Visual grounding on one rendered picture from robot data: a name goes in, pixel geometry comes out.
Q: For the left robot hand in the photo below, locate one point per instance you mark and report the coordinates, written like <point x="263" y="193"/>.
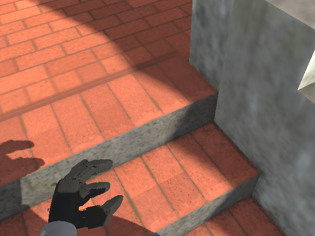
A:
<point x="72" y="192"/>

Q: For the robot left forearm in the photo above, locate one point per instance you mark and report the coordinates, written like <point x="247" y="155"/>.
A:
<point x="58" y="228"/>

